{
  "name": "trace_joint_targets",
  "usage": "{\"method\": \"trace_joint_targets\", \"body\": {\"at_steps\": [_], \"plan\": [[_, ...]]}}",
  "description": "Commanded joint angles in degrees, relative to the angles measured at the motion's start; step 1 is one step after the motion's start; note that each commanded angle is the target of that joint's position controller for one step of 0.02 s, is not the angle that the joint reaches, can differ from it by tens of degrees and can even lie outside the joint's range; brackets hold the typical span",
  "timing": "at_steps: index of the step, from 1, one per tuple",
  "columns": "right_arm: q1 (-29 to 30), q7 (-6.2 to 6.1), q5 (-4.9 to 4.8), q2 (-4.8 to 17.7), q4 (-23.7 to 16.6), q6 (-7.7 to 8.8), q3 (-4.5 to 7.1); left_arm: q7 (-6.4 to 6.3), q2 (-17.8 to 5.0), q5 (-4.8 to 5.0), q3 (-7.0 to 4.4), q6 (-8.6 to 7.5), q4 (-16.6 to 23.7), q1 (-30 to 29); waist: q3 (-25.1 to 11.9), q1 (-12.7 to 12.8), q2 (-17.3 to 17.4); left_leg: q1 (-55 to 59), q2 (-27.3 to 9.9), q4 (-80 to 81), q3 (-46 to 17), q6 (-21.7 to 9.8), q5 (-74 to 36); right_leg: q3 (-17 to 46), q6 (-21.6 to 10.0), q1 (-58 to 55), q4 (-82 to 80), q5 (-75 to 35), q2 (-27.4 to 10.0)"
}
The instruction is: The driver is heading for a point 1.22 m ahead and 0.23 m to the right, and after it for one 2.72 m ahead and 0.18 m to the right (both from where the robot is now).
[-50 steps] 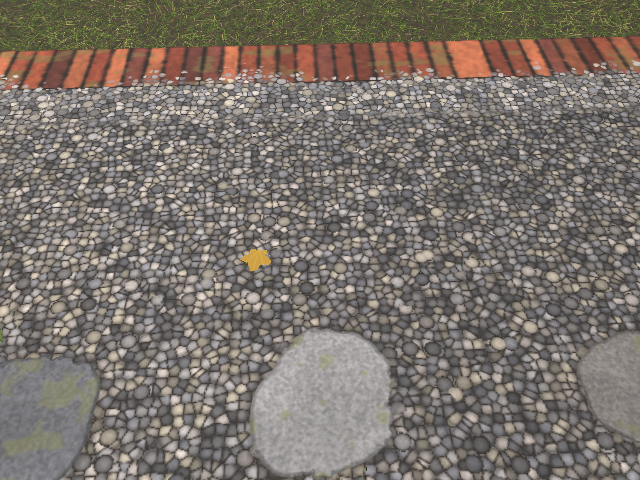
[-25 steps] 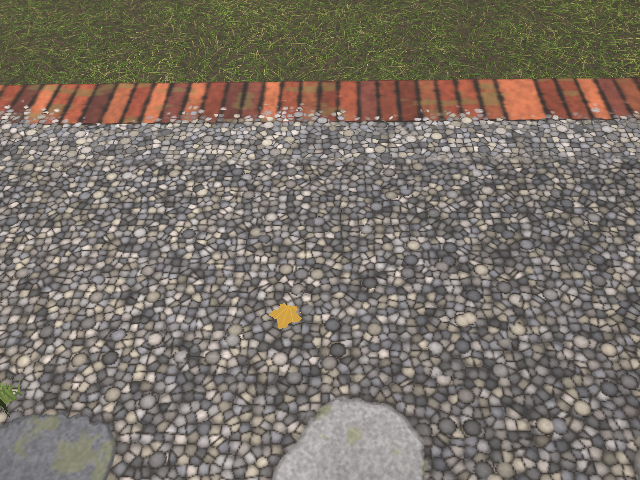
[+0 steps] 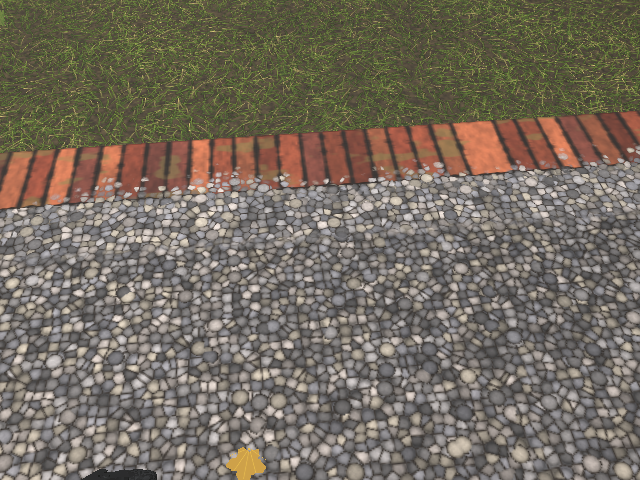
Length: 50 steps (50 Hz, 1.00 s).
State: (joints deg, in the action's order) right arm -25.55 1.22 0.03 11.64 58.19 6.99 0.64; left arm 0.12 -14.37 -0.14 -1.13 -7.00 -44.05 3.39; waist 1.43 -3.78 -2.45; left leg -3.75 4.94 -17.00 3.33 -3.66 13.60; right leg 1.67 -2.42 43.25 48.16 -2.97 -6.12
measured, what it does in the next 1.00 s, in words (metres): walks ahead: right foot, then left foot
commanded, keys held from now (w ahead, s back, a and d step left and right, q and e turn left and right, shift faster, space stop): shift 1.00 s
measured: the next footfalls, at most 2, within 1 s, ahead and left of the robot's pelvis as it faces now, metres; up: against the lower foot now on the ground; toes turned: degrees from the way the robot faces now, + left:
right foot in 0.14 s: +0.33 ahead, -0.10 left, +0.00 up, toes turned +0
left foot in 0.48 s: +0.24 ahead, +0.12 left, +0.00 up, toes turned +0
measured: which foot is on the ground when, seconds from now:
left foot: down 0.00-0.14, up 0.16-0.46, down 0.48-1.00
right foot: up 0.00-0.12, down 0.14-1.00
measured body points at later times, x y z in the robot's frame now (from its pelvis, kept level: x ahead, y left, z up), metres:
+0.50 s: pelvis +0.19 -0.02 -0.01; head +0.19 -0.01 +0.44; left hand +0.29 +0.23 -0.15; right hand +0.26 -0.27 -0.15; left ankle +0.20 +0.12 -0.74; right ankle +0.29 -0.10 -0.74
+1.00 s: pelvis +0.24 +0.01 -0.01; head +0.25 +0.01 +0.44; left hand +0.31 +0.25 -0.15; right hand +0.26 -0.22 -0.16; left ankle +0.20 +0.12 -0.74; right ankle +0.29 -0.10 -0.74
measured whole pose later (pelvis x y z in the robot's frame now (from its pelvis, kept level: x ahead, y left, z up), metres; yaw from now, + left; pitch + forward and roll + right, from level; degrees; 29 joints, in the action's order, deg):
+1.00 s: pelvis +0.24 +0.01 -0.01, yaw +0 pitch -1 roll +0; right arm -15.9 -2.1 0.1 9.8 61.2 1.7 1.0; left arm -1.9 -11.0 0.1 -2.0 -0.2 -58.2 10.4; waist 1.7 -0.2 0.0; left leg -9.9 0.3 -29.7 0.5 -0.5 19.3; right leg 0.1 -1.1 17.7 29.2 11.1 1.1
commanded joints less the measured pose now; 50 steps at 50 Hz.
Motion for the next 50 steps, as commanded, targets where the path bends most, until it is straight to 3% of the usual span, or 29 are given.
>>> {"method": "trace_joint_targets", "body": {"at_steps": [1,4,6,7,8,9,10,11,12,14,16,19,21,23,24,25,26,28,29,31,34,41,50], "plan": [[2.7,-1.66,-1.18,10.5,-3.7,0.97,1.49,1.10,0.0,-0.19,0.57,-0.32,2.4,-1.3,1.0,2.1,4.8,-11.9,-11.5,5.8,-3.6,-6.4,-32.4,-3.1,0.6,-18.3,-14.9,-14.1,4.1],[2.8,-2.59,-0.73,10.7,-2.8,-0.98,1.83,1.85,-4.6,-0.66,-0.80,-0.15,2.8,-0.5,-0.5,3.5,6.7,-1.2,-14.5,-0.6,-5.8,-4.4,-31.6,-0.7,-1.4,-18.5,-20.4,-11.8,5.1],[5.2,-2.62,-0.10,10.5,-3.4,-2.55,1.93,1.93,-7.4,-1.19,-2.39,-0.57,-1.3,11.3,-6.0,9.1,5.6,2.1,-12.3,-14.0,-5.1,-2.1,-38.3,-1.8,-3.1,-28.4,-21.5,-10.3,7.3],[4.1,-2.46,0.60,9.6,-4.3,-2.98,1.59,1.73,-10.0,-1.62,-3.06,-0.72,-3.0,16.4,-10.8,10.1,0.7,-1.2,-7.8,-27.3,-2.7,0.1,-28.9,0.9,-4.3,-37.8,-20.3,-31.9,2.7],[-8.3,-1.61,1.22,1.8,-2.0,-2.91,-0.53,1.52,-10.8,-3.70,-2.27,-0.21,-2.7,17.7,-19.3,5.0,-13.1,-18.4,-0.8,-50.3,-2.4,3.7,7.1,18.2,-15.7,-56.8,-16.1,-53.5,-12.7],[-15.0,-0.62,0.05,1.1,0.4,-2.58,-1.23,2.03,-6.2,-2.95,-1.02,0.10,-3.0,18.2,-28.2,3.8,-15.0,-22.2,0.4,-58.8,-11.1,4.3,24.2,30.3,-20.6,-60.7,-19.7,-50.8,-16.9],[-10.3,-0.34,-0.56,6.4,-0.1,-3.01,0.04,2.18,-4.8,-1.47,-0.77,0.80,-1.9,14.1,-24.3,4.3,-6.8,-23.8,-2.8,-61.1,-12.3,4.7,22.8,27.1,-18.6,-54.1,-21.8,-37.6,-14.7],[-2.7,-0.87,-0.66,8.0,-2.1,-3.75,0.70,1.92,-4.4,-0.45,-0.64,1.41,-0.9,8.6,-17.2,4.0,-0.4,-25.8,-5.1,-59.2,-10.2,5.3,19.1,23.3,-16.1,-45.4,-24.4,-23.7,-12.6],[3.1,-1.81,-0.44,8.6,-3.3,-4.67,1.36,1.63,-3.5,-0.43,-0.14,1.83,-0.5,5.2,-11.6,3.6,3.7,-25.6,-6.7,-55.4,-9.1,5.6,16.2,20.0,-14.1,-36.1,-28.0,-14.0,-10.4],[4.2,-2.96,-0.04,6.3,-3.9,-6.67,1.36,1.25,-4.2,-1.74,-0.28,2.39,-0.9,2.2,-7.9,1.2,-0.2,-18.1,-8.4,-44.7,-7.6,5.6,11.9,14.3,-10.8,-24.2,-32.2,-4.4,-6.1],[3.4,-3.88,0.13,4.2,-3.2,-7.34,1.04,0.87,-4.4,-2.59,-0.56,2.66,-1.7,2.8,-8.1,0.8,-3.1,-13.4,-7.2,-35.9,-5.7,5.8,12.6,10.1,-10.4,-21.2,-33.3,-3.0,-3.7],[5.4,-4.41,0.23,4.8,-2.9,-8.11,1.31,-0.06,-5.4,-1.48,-1.02,3.16,-2.7,4.5,-9.9,1.9,-3.6,-10.4,-7.2,-27.0,-5.4,5.3,7.4,11.1,-10.4,-21.8,-35.2,14.0,-4.2],[6.1,-4.14,0.45,5.2,-2.5,-8.41,1.63,-0.69,-6.1,-0.53,-1.26,4.03,-2.7,3.2,-7.7,1.1,-4.2,-7.1,-6.4,-21.1,-4.0,4.2,1.7,11.3,-8.5,-18.2,-36.7,28.2,-3.5],[6.1,-3.80,1.39,4.8,-1.8,-8.35,1.67,-1.14,-4.8,-0.06,-0.99,4.67,-3.7,4.5,-4.5,0.7,-3.7,-4.7,-5.9,-15.9,-2.8,2.4,0.3,10.4,-5.0,-14.9,-37.1,37.1,-1.7],[6.0,-3.71,1.95,5.1,-1.9,-8.17,1.55,-1.17,-3.7,-0.03,-0.77,4.79,-4.5,5.8,-2.7,0.8,-2.1,-5.1,-7.9,-11.7,-4.8,1.0,0.3,9.4,-2.7,-14.5,-35.9,38.8,-0.4],[6.8,-3.80,1.78,7.7,-2.0,-7.91,1.97,-1.28,-4.0,0.05,-1.11,4.96,-4.8,7.3,0.0,2.6,1.5,-9.5,-10.2,-8.2,-7.3,-0.7,6.4,6.6,-1.0,-15.7,-33.2,36.1,2.4],[7.5,-3.73,1.09,8.5,-1.1,-7.38,2.31,-1.64,-3.9,0.13,-1.40,5.06,-4.9,7.8,1.6,4.0,7.0,-17.8,-10.1,-4.9,-8.7,-1.6,15.7,2.1,0.1,-21.6,-29.8,29.7,5.5],[10.7,-3.70,1.04,5.9,-1.1,-5.84,1.68,-1.99,-2.5,-0.29,-1.36,5.12,-5.8,8.3,1.1,5.6,11.2,-23.8,-10.4,0.0,-9.8,-0.2,18.6,0.4,0.3,-31.0,-24.6,19.2,6.1],[11.9,-3.65,0.90,5.9,-1.3,-5.24,1.71,-2.09,-2.3,-0.65,-1.41,5.25,-6.5,9.0,0.9,6.1,11.3,-24.1,-10.2,0.2,-9.6,0.8,17.0,0.1,0.1,-32.7,-23.8,16.7,6.0],[11.2,-3.70,0.43,5.6,-0.9,-4.50,1.74,-1.95,-2.5,-0.96,-1.60,5.46,-7.6,9.8,0.8,5.8,8.1,-22.3,-9.6,-1.3,-8.8,1.5,13.9,0.6,-0.6,-32.6,-24.1,15.8,5.4],[8.1,-3.85,0.12,5.5,0.2,-4.32,1.77,-1.75,-2.6,-0.41,-1.70,5.42,-8.3,8.5,1.1,4.1,3.5,-18.0,-8.5,-4.1,-7.2,1.3,8.0,1.5,-1.5,-29.7,-25.1,16.4,4.8],[5.6,-3.54,0.04,4.7,1.5,-4.43,1.46,-1.71,-2.1,0.04,-1.66,5.56,-10.5,8.7,-2.3,3.4,2.3,-13.9,-7.7,-6.7,-5.7,1.3,-2.2,1.2,-1.6,-33.1,-22.2,4.4,4.6],[5.2,-3.44,0.08,3.4,2.4,-5.15,1.22,-2.25,-2.1,0.33,-1.87,6.61,-12.9,8.2,-1.1,3.6,2.9,-12.5,-6.9,-6.7,-4.8,1.6,-5.4,1.4,-1.5,-33.8,-21.3,2.0,4.5]]}}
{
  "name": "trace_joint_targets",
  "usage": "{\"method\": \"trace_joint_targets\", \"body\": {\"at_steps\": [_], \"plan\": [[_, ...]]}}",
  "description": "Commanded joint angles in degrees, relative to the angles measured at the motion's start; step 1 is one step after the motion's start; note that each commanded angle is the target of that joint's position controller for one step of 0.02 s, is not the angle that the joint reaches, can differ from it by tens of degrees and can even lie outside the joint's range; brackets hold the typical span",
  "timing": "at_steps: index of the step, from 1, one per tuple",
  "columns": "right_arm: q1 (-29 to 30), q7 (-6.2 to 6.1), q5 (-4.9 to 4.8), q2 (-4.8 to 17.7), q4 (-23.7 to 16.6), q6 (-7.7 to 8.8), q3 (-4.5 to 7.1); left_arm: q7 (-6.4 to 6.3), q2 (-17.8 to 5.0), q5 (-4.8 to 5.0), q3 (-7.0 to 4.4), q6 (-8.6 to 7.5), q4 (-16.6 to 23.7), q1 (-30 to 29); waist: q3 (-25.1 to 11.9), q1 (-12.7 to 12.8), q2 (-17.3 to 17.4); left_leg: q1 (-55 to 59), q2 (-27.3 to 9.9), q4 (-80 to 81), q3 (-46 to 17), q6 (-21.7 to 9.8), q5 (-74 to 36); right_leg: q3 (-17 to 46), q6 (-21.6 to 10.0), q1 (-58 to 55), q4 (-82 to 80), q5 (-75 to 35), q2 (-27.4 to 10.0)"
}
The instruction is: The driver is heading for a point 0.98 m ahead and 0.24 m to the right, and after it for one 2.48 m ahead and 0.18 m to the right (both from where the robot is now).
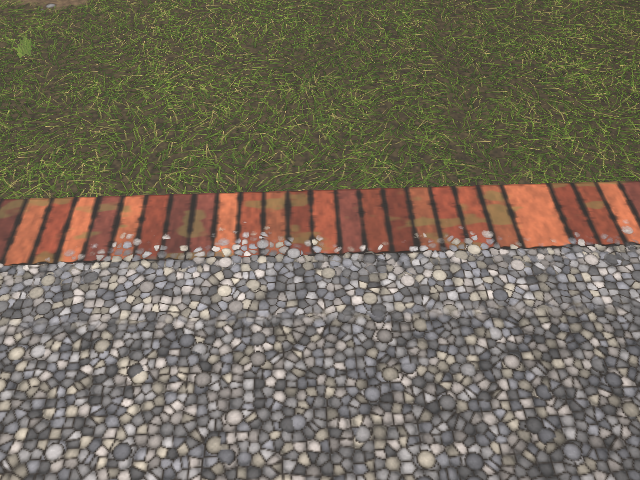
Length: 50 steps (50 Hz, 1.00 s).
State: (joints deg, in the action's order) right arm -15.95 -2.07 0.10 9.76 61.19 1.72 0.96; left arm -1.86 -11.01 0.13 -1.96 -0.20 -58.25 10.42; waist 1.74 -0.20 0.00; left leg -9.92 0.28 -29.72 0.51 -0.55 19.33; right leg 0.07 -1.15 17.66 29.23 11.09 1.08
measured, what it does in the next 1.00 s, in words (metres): walks ahead: right foot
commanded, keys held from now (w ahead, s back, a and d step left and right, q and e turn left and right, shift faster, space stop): shift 0.24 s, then w+shift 0.76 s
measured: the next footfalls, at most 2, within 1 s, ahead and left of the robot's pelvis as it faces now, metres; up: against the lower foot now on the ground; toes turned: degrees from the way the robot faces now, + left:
right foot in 0.60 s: +0.18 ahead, -0.19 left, +0.00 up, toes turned -4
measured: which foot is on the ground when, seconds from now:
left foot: down 0.00-0.58, up 0.60-1.00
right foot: down 0.00-0.30, up 0.32-0.58, down 0.60-1.00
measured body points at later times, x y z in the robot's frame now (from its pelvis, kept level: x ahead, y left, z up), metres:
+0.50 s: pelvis +0.06 -0.03 +0.01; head +0.07 -0.04 +0.46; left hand +0.18 +0.23 -0.12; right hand +0.00 -0.28 -0.14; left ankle -0.04 +0.11 -0.73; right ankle +0.11 -0.17 -0.70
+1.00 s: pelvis +0.37 -0.09 -0.02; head +0.39 -0.10 +0.43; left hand +0.25 +0.13 -0.15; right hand +0.63 -0.29 -0.09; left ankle +0.64 +0.06 -0.67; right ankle +0.15 -0.18 -0.73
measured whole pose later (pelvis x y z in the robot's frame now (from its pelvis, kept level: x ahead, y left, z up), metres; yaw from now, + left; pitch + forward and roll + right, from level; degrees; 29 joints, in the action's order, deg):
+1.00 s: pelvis +0.37 -0.09 -0.02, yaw -1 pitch +3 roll +0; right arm 2.6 3.6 -2.2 12.5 42.5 6.6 1.8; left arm -0.7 -9.1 0.5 0.3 -6.3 -61.3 31.2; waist -0.8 5.2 1.1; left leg -46.9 -4.7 -35.3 3.1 -4.4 -10.6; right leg -3.8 -1.0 -14.9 4.0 22.0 0.8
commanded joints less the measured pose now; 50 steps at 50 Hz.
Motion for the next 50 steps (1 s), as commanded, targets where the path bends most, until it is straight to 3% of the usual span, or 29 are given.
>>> {"method": "trace_joint_targets", "body": {"at_steps": [1,12,13,14,15,16,17,18,19,20,22,24,26,28,29,30,31,32,33,34,35,37,39,42,45,48,50], "plan": [[-4.4,-0.16,0.02,5.2,-0.5,0.07,0.91,-0.32,-5.4,0.07,-1.07,-0.11,1.1,1.0,-1.3,0.0,0.5,-6.2,-2.2,6.1,-2.0,-1.5,-11.1,3.0,-2.7,-8.3,-2.4,-12.0,-2.7],[-4.8,-0.35,0.10,4.5,0.5,-0.03,0.91,-0.55,-4.9,0.07,-1.27,0.37,-1.3,-0.3,0.2,0.2,0.4,-6.1,-1.9,7.7,-1.6,-1.4,-8.2,3.0,-2.2,-8.6,-3.4,-9.0,-2.6],[-7.3,-0.44,-0.19,4.9,1.6,-0.21,1.20,-0.54,-4.5,0.26,-1.34,0.47,-2.6,1.6,-2.2,-0.1,1.2,-5.0,-1.4,8.5,-1.4,-2.5,4.8,0.8,-2.4,-8.9,-2.0,5.6,-0.6],[-8.0,-0.52,-0.84,7.0,1.4,-0.33,1.97,-0.43,-5.7,0.93,-1.92,0.37,-2.7,2.1,0.3,-0.4,2.8,-6.0,-2.6,9.7,-4.1,-4.9,20.0,-0.5,-2.8,-4.3,0.2,22.1,1.0],[-10.7,-0.59,-1.46,8.9,1.2,0.12,2.57,-0.17,-6.7,1.33,-2.19,-0.39,-1.1,-1.3,4.3,-2.4,3.8,-5.2,-6.8,13.7,-10.5,-8.1,32.1,0.3,-2.9,4.5,2.8,29.2,0.4],[-12.9,-0.57,-2.05,12.2,1.3,1.23,3.60,0.41,-4.7,2.17,-1.57,-1.88,2.1,-7.5,8.1,-4.5,9.1,-1.2,-15.3,21.1,-22.0,-12.3,37.0,-2.0,-2.3,13.5,8.8,21.4,0.1],[-10.6,-0.68,-2.06,14.1,0.6,2.42,4.50,1.11,-3.8,2.70,-1.23,-3.38,3.9,-11.0,11.3,-4.4,12.0,1.1,-22.7,25.8,-31.0,-15.5,32.5,-1.2,-2.7,20.0,16.1,11.4,-2.6],[-10.2,-0.57,-1.11,12.3,0.1,3.47,4.25,1.60,-5.7,2.41,-1.85,-4.35,4.3,-12.1,11.1,-4.3,8.7,5.4,-24.4,26.2,-32.5,-15.8,26.3,1.6,-3.1,26.7,22.5,11.4,-5.2],[-9.3,-0.23,-0.75,10.3,-0.6,4.27,3.81,1.92,-5.8,2.34,-2.14,-5.01,4.1,-10.8,9.6,-3.0,6.4,9.6,-23.4,24.9,-30.2,-14.7,21.9,2.4,-3.3,31.0,27.0,10.7,-6.6],[-8.1,0.24,-1.08,9.6,-1.4,4.61,3.66,2.20,-5.1,2.36,-2.04,-5.54,3.9,-9.0,8.1,-2.0,5.9,11.0,-22.0,23.8,-26.8,-13.2,18.6,2.7,-3.4,31.7,26.6,9.4,-7.8],[-6.8,0.71,-1.83,9.1,-2.8,4.42,3.63,2.61,-5.0,2.03,-2.08,-6.33,3.9,-9.4,5.9,-2.0,6.1,7.4,-16.5,23.8,-16.7,-9.5,11.2,-0.4,-2.3,22.3,16.1,5.7,-7.2],[-6.7,0.94,-1.69,11.0,-3.5,4.07,4.02,3.09,-3.5,1.98,-1.71,-6.39,3.7,-9.2,5.2,-1.7,8.1,0.1,-13.5,23.1,-10.9,-9.1,9.3,-4.8,-0.8,11.1,10.9,4.6,-4.5],[-7.1,1.11,-2.29,12.3,-4.0,4.09,4.37,3.36,-3.7,2.30,-1.64,-5.92,3.0,-6.4,5.9,-0.1,8.1,-5.6,-13.7,21.4,-8.9,-9.9,10.9,-7.6,-0.3,2.5,7.2,3.5,-3.0],[-5.7,1.28,-2.03,12.4,-4.7,4.27,4.16,2.82,-6.2,2.48,-2.94,-5.51,0.5,2.9,3.6,5.1,7.0,-10.8,-12.5,13.4,-6.3,-9.2,1.7,-9.7,-1.2,-10.5,5.5,3.9,-0.2],[-3.4,1.44,-1.32,11.3,-5.6,4.38,3.64,2.37,-9.4,2.77,-4.64,-5.63,-2.4,14.0,-1.6,10.9,4.7,-15.3,-10.1,-0.7,-3.1,-7.8,-12.2,-8.0,-2.8,-22.9,4.8,4.6,-0.1],[1.4,1.58,0.10,7.0,-8.5,4.66,2.37,1.88,-16.2,1.91,-6.40,-5.80,-4.8,26.6,-6.9,16.6,-9.7,-27.5,-5.5,-30.8,2.6,-4.0,-13.7,11.1,-7.1,-33.5,-1.6,19.5,-12.3],[0.0,1.61,-1.45,0.1,-11.8,6.32,0.98,3.06,-15.8,0.15,-4.58,-7.22,-4.0,27.1,-11.2,11.5,-22.0,-41.4,3.2,-47.6,-5.3,-4.3,10.5,45.0,-13.9,-36.8,-16.4,37.9,-22.5],[2.7,2.00,-4.67,4.0,-13.7,7.45,1.59,3.64,-11.1,0.00,-2.98,-8.07,-2.7,18.8,-5.6,8.1,-14.5,-50.5,-1.3,-55.5,-8.9,-6.7,4.3,48.8,-14.4,-31.7,-19.9,44.2,-25.6],[6.3,2.50,-4.69,5.9,-15.3,7.85,1.49,4.18,-7.6,0.13,-1.63,-8.44,-1.4,14.0,-1.9,6.7,-9.2,-53.5,-4.6,-56.6,-7.5,-8.4,-0.9,40.8,-12.8,-27.5,-18.0,37.7,-24.3],[5.6,2.58,-3.08,5.9,-15.0,7.58,1.38,4.55,-6.7,0.03,-0.90,-8.16,-0.7,10.4,-1.3,4.3,-4.4,-50.5,-7.6,-54.0,-6.6,-8.3,-6.1,32.3,-11.5,-22.1,-17.4,29.6,-21.6],[4.5,2.49,-1.65,5.8,-14.9,6.95,1.67,4.73,-6.7,-0.37,-0.62,-7.70,0.0,7.4,0.0,1.8,-3.8,-46.5,-9.7,-49.6,-6.1,-7.6,-9.8,25.6,-10.0,-15.5,-17.9,24.3,-18.8],[1.8,2.99,-1.64,5.3,-14.1,4.76,1.71,4.36,-4.9,-0.86,0.30,-7.15,-0.1,6.7,2.1,-1.0,-4.8,-42.4,-11.1,-46.6,-5.1,-5.9,-13.0,17.3,-8.8,-7.6,-20.2,19.3,-15.1],[4.1,2.60,-1.23,6.0,-14.9,3.66,1.86,3.58,-6.1,-0.53,0.30,-7.37,-0.7,9.4,4.6,-1.0,-3.2,-44.5,-10.7,-42.1,-3.8,-3.8,-17.4,13.2,-9.9,-5.9,-23.1,12.9,-13.9],[14.7,2.69,-0.95,6.4,-18.6,4.28,1.84,2.00,-6.2,-0.28,0.64,-7.53,-1.1,13.8,7.0,1.8,-1.2,-43.6,-9.0,-26.9,-0.2,-2.1,-26.0,6.5,-9.5,-6.0,-26.7,1.0,-12.0],[21.4,4.11,-1.85,5.0,-20.9,5.15,1.39,1.03,-6.4,0.31,0.85,-7.52,-1.4,18.6,7.8,3.5,-1.3,-38.6,-6.9,-14.9,2.0,-2.6,-33.1,2.2,-8.7,-10.3,-30.1,-5.9,-12.0],[26.6,5.95,-2.42,4.8,-23.2,5.78,1.15,0.71,-6.8,0.67,0.75,-6.60,-1.3,21.5,9.2,4.0,-1.3,-37.1,-4.9,-4.5,2.9,-3.8,-32.3,-1.1,-7.8,-19.6,-29.3,-11.5,-13.0],[28.3,7.00,-2.70,5.4,-24.8,6.17,1.24,0.69,-8.3,0.37,0.28,-6.03,-0.7,21.9,8.0,3.1,-3.9,-32.8,-2.0,-0.6,4.9,-5.0,-27.9,-2.5,-7.4,-25.0,-25.2,-27.9,-14.2]]}}
Keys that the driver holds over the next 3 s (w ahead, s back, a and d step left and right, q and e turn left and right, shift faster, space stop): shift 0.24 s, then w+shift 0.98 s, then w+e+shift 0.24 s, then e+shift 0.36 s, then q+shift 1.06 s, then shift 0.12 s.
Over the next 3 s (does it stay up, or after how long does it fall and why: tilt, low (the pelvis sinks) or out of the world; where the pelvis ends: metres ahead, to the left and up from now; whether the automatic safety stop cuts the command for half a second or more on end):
stays up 1.21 -0.12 0.00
